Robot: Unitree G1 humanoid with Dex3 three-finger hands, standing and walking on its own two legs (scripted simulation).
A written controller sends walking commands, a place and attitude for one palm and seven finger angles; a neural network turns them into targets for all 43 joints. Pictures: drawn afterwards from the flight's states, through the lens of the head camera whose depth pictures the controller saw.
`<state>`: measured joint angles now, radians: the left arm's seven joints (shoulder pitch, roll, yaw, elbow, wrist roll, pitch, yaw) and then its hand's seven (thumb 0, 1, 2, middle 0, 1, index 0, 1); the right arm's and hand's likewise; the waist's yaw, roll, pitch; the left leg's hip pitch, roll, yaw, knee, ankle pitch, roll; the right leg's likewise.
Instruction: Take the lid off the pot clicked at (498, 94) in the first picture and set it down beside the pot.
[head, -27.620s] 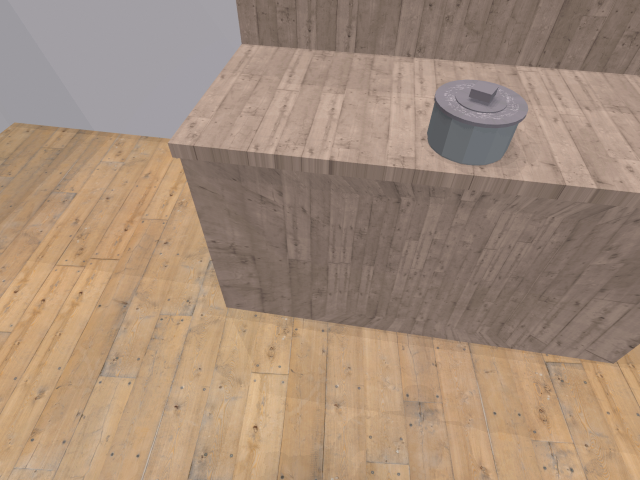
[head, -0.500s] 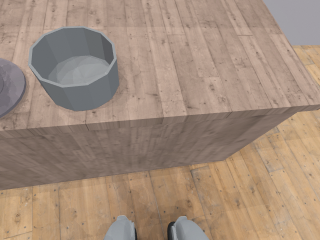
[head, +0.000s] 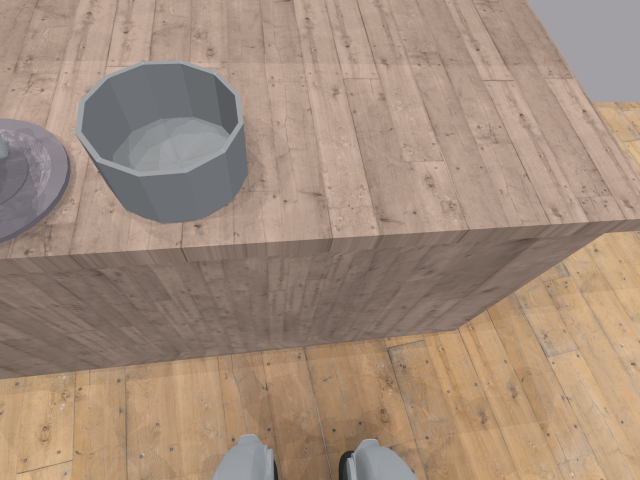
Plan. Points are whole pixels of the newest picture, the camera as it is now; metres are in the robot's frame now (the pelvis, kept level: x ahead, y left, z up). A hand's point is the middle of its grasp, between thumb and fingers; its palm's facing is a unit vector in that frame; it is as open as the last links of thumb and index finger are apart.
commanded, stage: open the fingers wide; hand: left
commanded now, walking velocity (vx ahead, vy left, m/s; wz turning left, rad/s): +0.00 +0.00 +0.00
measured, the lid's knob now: out of the picture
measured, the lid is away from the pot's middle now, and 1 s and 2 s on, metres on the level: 0.23 0.23 0.23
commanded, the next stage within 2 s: raise the empty hand in 0.58 s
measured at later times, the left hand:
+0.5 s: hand out of the picture +0.43 +0.39 +0.08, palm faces -0.43 -0.14 -0.89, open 10.8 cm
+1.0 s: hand out of the picture +0.42 +0.40 +0.11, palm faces -0.40 -0.16 -0.90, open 11.1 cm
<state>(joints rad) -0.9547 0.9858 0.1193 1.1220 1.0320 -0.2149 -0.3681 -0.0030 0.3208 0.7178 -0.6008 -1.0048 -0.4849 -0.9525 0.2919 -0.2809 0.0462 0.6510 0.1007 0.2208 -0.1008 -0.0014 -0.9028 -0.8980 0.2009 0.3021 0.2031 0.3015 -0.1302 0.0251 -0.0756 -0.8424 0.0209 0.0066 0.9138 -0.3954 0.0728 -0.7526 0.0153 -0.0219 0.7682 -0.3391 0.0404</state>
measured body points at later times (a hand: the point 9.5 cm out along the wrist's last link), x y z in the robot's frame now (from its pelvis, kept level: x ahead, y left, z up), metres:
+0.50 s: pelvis +0.00 +0.00 +0.00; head +0.11 +0.03 +0.44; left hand +0.45 +0.40 +0.13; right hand +0.02 -0.28 -0.11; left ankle +0.02 +0.07 -0.69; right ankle +0.01 -0.16 -0.69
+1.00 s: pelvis +0.00 +0.00 +0.01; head +0.09 +0.04 +0.44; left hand +0.44 +0.41 +0.16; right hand +0.03 -0.28 -0.10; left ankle +0.02 +0.07 -0.69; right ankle +0.01 -0.16 -0.69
